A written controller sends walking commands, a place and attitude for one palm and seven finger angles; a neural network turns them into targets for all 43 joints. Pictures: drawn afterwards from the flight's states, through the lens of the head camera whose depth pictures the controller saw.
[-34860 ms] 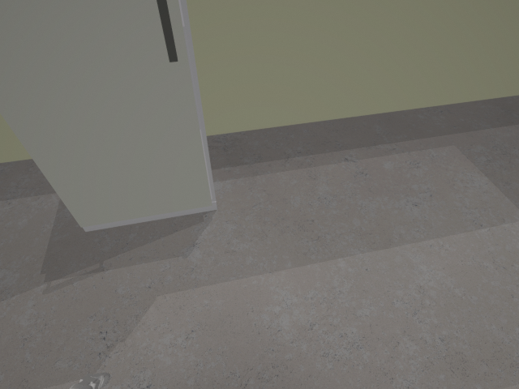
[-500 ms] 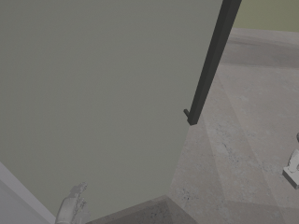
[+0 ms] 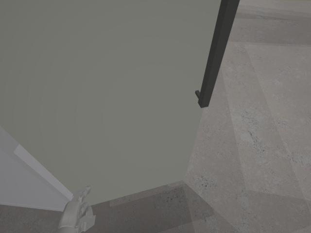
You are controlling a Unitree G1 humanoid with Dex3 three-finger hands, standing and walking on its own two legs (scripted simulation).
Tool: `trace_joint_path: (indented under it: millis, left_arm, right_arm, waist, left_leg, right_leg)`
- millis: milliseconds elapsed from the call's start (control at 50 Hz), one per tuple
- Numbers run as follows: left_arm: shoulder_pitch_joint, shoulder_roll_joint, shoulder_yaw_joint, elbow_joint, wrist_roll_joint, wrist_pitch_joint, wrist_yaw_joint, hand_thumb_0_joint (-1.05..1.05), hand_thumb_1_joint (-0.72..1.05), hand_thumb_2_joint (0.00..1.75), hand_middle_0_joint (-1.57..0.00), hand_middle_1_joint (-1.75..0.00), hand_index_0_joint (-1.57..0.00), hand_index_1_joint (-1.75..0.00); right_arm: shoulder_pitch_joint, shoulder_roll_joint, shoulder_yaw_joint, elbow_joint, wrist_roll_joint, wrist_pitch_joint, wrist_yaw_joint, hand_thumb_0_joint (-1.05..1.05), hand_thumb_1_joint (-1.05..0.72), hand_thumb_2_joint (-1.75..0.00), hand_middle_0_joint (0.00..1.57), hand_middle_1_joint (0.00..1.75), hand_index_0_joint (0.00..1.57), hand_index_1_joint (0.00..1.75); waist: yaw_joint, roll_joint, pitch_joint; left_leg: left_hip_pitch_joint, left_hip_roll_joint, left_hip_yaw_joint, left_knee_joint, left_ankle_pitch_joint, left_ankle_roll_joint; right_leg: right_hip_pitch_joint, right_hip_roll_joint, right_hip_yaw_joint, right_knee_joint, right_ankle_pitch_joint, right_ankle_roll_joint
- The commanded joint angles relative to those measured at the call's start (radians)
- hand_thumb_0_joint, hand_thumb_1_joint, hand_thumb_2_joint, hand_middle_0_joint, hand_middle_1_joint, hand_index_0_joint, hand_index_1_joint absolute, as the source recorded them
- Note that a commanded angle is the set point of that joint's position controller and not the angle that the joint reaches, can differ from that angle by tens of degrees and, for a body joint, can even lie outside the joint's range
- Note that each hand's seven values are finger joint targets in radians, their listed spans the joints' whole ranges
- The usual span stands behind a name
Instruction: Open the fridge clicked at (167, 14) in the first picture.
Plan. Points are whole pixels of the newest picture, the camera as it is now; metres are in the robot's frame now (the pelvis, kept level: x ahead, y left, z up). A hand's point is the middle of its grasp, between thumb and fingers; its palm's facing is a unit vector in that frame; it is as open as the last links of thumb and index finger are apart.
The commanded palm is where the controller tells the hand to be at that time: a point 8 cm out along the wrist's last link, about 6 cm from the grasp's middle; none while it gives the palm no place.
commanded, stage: step back with the hand held close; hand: right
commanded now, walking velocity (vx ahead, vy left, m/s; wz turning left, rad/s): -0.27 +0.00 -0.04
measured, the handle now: (213, 42) +0.48 -0.12 +0.25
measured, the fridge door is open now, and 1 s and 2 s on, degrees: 69 69 69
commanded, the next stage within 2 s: stop stepping back and stand still in 0.82 s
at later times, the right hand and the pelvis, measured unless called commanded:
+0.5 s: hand out of the picture +0.15 -0.26 +0.18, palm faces +0.43 +0.78 -0.46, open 7.4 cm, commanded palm +0.08 -0.30 +0.19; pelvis -0.06 +0.00 +0.00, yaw +0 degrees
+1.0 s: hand out of the picture +0.03 -0.27 +0.19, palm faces +0.39 +0.79 -0.48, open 7.4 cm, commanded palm -0.03 -0.31 +0.19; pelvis -0.17 -0.01 +0.01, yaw +0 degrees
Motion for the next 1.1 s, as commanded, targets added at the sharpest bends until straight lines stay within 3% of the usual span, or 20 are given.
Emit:
trace_joint_path:
  millis: [0, 60, 120, 160, 220, 340, 420, 500, 560, 600, 640, 680, 700, 740, 820, 900, 960, 1000, 1020, 1080]
  left_arm:
    - [-0.066, 0.146, 0.054, -0.146, -0.001, -0.07, 0.006, 0.0, 0.9, 0.9, -0.2, -0.3, -0.2, -0.3]
    - [-0.054, 0.136, 0.051, -0.127, 0.007, -0.073, -0.001, 0.0, 0.9, 0.9, -0.2, -0.3, -0.2, -0.3]
    - [-0.063, 0.135, 0.045, -0.104, 0.015, -0.074, -0.006, 0.0, 0.9, 0.9, -0.2, -0.3, -0.2, -0.3]
    - [-0.078, 0.137, 0.042, -0.119, 0.013, -0.079, -0.004, 0.0, 0.9, 0.9, -0.2, -0.3, -0.2, -0.3]
    - [-0.101, 0.155, 0.057, -0.153, 0.006, -0.102, 0.004, 0.0, 0.9, 0.9, -0.2, -0.3, -0.2, -0.3]
    - [-0.06, 0.144, 0.055, -0.1, 0.012, -0.14, -0.014, 0.0, 0.9, 0.9, -0.2, -0.3, -0.2, -0.3]
    - [-0.078, 0.143, 0.063, -0.094, 0.003, -0.137, -0.008, 0.0, 0.9, 0.9, -0.2, -0.3, -0.2, -0.3]
    - [-0.11, 0.131, 0.062, -0.134, 0.002, -0.095, -0.008, 0.0, 0.9, 0.9, -0.2, -0.3, -0.2, -0.3]
    - [-0.075, 0.098, 0.063, -0.118, 0.0, -0.065, -0.007, 0.0, 0.9, 0.9, -0.2, -0.3, -0.2, -0.3]
    - [-0.094, 0.081, 0.059, -0.111, 0.007, -0.046, -0.015, 0.0, 0.9, 0.9, -0.2, -0.3, -0.2, -0.3]
    - [-0.1, 0.072, 0.046, -0.106, 0.015, -0.036, -0.009, 0.0, 0.9, 0.9, -0.2, -0.3, -0.2, -0.3]
    - [-0.102, 0.109, 0.048, -0.117, 0.01, -0.037, 0.002, 0.0, 0.9, 0.9, -0.2, -0.3, -0.2, -0.3]
    - [-0.112, 0.139, 0.064, -0.137, 0.008, -0.05, 0.003, 0.0, 0.9, 0.9, -0.2, -0.3, -0.2, -0.3]
    - [-0.092, 0.12, 0.069, -0.139, 0.021, -0.085, -0.004, 0.0, 0.9, 0.9, -0.2, -0.3, -0.2, -0.3]
    - [-0.045, 0.13, 0.083, -0.092, 0.013, -0.121, -0.034, 0.0, 0.9, 0.9, -0.2, -0.3, -0.2, -0.3]
    - [-0.088, 0.136, 0.072, -0.076, 0.021, -0.132, -0.033, 0.0, 0.9, 0.9, -0.2, -0.3, -0.2, -0.3]
    - [-0.092, 0.148, 0.07, -0.113, 0.01, -0.107, -0.026, 0.0, 0.9, 0.9, -0.2, -0.3, -0.2, -0.3]
    - [-0.069, 0.125, 0.067, -0.116, 0.005, -0.079, -0.023, 0.0, 0.9, 0.9, -0.2, -0.3, -0.2, -0.3]
    - [-0.071, 0.123, 0.071, -0.12, -0.002, -0.079, -0.022, 0.0, 0.9, 0.9, -0.2, -0.3, -0.2, -0.3]
    - [-0.081, 0.112, 0.055, -0.087, -0.003, -0.064, -0.016, 0.0, 0.9, 0.9, -0.2, -0.3, -0.2, -0.3]
  right_arm:
    - [-0.096, -0.127, -0.089, -0.178, -0.006, -0.067, -0.017, 0.0, -0.9, -0.9, 0.2, 0.3, 0.2, 0.3]
    - [-0.126, -0.144, -0.081, -0.2, -0.002, -0.076, -0.022, 0.0, -0.9, -0.9, 0.2, 0.3, 0.2, 0.3]
    - [-0.123, -0.176, -0.103, -0.233, -0.003, -0.087, -0.037, 0.0, -0.9, -0.9, 0.2, 0.3, 0.2, 0.3]
    - [-0.097, -0.175, -0.121, -0.265, -0.002, -0.101, -0.042, 0.0, -0.9, -0.9, 0.2, 0.3, 0.2, 0.3]
    - [-0.088, -0.175, -0.17, -0.244, -0.029, -0.126, -0.039, 0.0, -0.9, -0.9, 0.2, 0.3, 0.2, 0.3]
    - [-0.083, -0.141, -0.112, -0.213, -0.013, -0.148, -0.002, 0.0, -0.9, -0.9, 0.2, 0.3, 0.2, 0.3]
    - [-0.101, -0.151, -0.082, -0.226, 0.0, -0.128, 0.002, 0.0, -0.9, -0.9, 0.2, 0.3, 0.2, 0.3]
    - [-0.03, -0.189, -0.129, -0.255, 0.021, -0.118, 0.001, 0.0, -0.9, -0.9, 0.2, 0.3, 0.2, 0.3]
    - [-0.008, -0.237, -0.165, -0.249, 0.033, -0.115, -0.015, 0.0, -0.9, -0.9, 0.2, 0.3, 0.2, 0.3]
    - [-0.023, -0.221, -0.154, -0.242, 0.028, -0.099, -0.025, 0.0, -0.9, -0.9, 0.2, 0.3, 0.2, 0.3]
    - [-0.03, -0.23, -0.175, -0.213, 0.012, -0.089, -0.033, 0.0, -0.9, -0.9, 0.2, 0.3, 0.2, 0.3]
    - [-0.033, -0.201, -0.136, -0.234, 0.008, -0.089, -0.032, 0.0, -0.9, -0.9, 0.2, 0.3, 0.2, 0.3]
    - [-0.052, -0.211, -0.145, -0.287, 0.002, -0.106, -0.029, 0.0, -0.9, -0.9, 0.2, 0.3, 0.2, 0.3]
    - [0.017, -0.209, -0.15, -0.274, 0.02, -0.115, -0.016, 0.0, -0.9, -0.9, 0.2, 0.3, 0.2, 0.3]
    - [0.022, -0.161, -0.11, -0.345, 0.024, -0.107, -0.015, 0.0, -0.9, -0.9, 0.2, 0.3, 0.2, 0.3]
    - [-0.023, -0.169, -0.11, -0.294, 0.032, -0.091, -0.007, 0.0, -0.9, -0.9, 0.2, 0.3, 0.2, 0.3]
    - [0.001, -0.189, -0.119, -0.216, 0.027, -0.053, 0.006, 0.0, -0.9, -0.9, 0.2, 0.3, 0.2, 0.3]
    - [-0.021, -0.234, -0.136, -0.204, 0.025, -0.047, 0.008, 0.0, -0.9, -0.9, 0.2, 0.3, 0.2, 0.3]
    - [-0.055, -0.24, -0.131, -0.229, 0.039, -0.037, 0.004, 0.0, -0.9, -0.9, 0.2, 0.3, 0.2, 0.3]
    - [-0.126, -0.163, -0.072, -0.153, 0.036, -0.005, -0.012, 0.0, -0.9, -0.9, 0.2, 0.3, 0.2, 0.3]
  waist:
    - [0.016, -0.057, -0.088]
    - [0.031, 0.064, -0.084]
    - [0.033, 0.031, -0.094]
    - [0.027, -0.072, -0.12]
    - [0.011, -0.318, -0.105]
    - [0.01, -0.173, -0.083]
    - [0.005, -0.087, -0.262]
    - [0.01, -0.069, -0.198]
    - [0.026, 0.14, -0.175]
    - [0.028, 0.159, -0.152]
    - [0.038, 0.094, -0.105]
    - [0.045, -0.058, -0.145]
    - [0.018, -0.245, -0.199]
    - [0.014, -0.331, -0.254]
    - [0.015, -0.218, -0.255]
    - [0.015, -0.258, -0.198]
    - [0.017, -0.22, -0.162]
    - [0.027, 0.063, -0.147]
    - [0.014, 0.233, -0.162]
    - [0.056, 0.172, -0.019]
  left_leg:
    - [0.219, 0.057, -0.117, -0.002, 0.075, 0.039]
    - [0.025, 0.153, -0.243, -0.178, -0.11, 0.097]
    - [-0.071, 0.19, -0.235, -0.195, -0.14, 0.123]
    - [-0.003, 0.108, -0.154, -0.065, -0.088, 0.081]
    - [0.33, -0.051, -0.034, 0.279, -0.094, 0.003]
    - [0.159, -0.04, -0.024, -0.072, -0.044, 0.017]
    - [0.132, 0.013, -0.08, -0.097, 0.271, 0.032]
    - [0.088, 0.067, -0.166, -0.127, 0.049, 0.072]
    - [-0.074, 0.27, -0.321, -0.279, 0.025, 0.175]
    - [-0.053, 0.336, -0.317, -0.259, 0.304, 0.225]
    - [0.053, 0.273, -0.226, -0.131, 0.532, 0.169]
    - [0.098, 0.12, -0.127, 0.043, 0.456, 0.065]
    - [0.135, 0.006, -0.064, 0.155, 0.243, 0.022]
    - [0.048, -0.065, -0.06, 0.361, -0.292, 0.019]
    - [-0.059, -0.073, -0.038, 0.277, -0.258, 0.014]
    - [0.091, -0.081, -0.017, 0.076, -0.227, 0.019]
    - [0.28, -0.099, 0.065, -0.188, -0.141, 0.041]
    - [0.093, 0.113, -0.11, -0.364, -0.152, 0.133]
    - [-0.087, 0.293, -0.345, -0.444, -0.333, 0.239]
    - [-0.16, 0.282, -0.237, -0.368, -0.285, 0.209]
  right_leg:
    - [-0.265, -0.165, 0.173, -0.185, -0.257, -0.046]
    - [-0.136, -0.085, 0.141, -0.038, -0.293, -0.014]
    - [-0.041, -0.073, 0.139, 0.023, -0.221, -0.005]
    - [-0.081, -0.131, 0.214, -0.138, -0.19, -0.026]
    - [-0.461, -0.307, 0.392, -0.428, -0.52, -0.109]
    - [-0.105, -0.256, 0.306, -0.217, 0.021, -0.076]
    - [0.148, -0.194, 0.188, -0.095, 0.399, -0.007]
    - [-0.026, -0.157, 0.167, -0.112, -0.067, 0.001]
    - [0.029, -0.042, 0.068, 0.196, -0.121, 0.059]
    - [-0.025, -0.036, 0.094, 0.343, -0.15, 0.062]
    - [-0.061, -0.065, 0.104, 0.082, -0.103, 0.055]
    - [0.004, -0.116, 0.112, -0.247, 0.257, 0.024]
    - [-0.005, -0.237, 0.23, -0.268, 0.468, -0.019]
    - [0.044, -0.337, 0.341, -0.303, 0.514, -0.072]
    - [0.232, -0.301, 0.273, -0.235, 0.639, -0.091]
    - [0.066, -0.276, 0.269, -0.341, 0.138, -0.071]
    - [-0.072, -0.158, 0.169, -0.312, -0.303, 0.004]
    - [0.017, -0.005, -0.003, 0.152, -0.235, 0.062]
    - [0.015, 0.042, 0.026, 0.476, -0.192, 0.081]
    - [-0.059, -0.082, 0.122, 0.518, -0.15, 0.057]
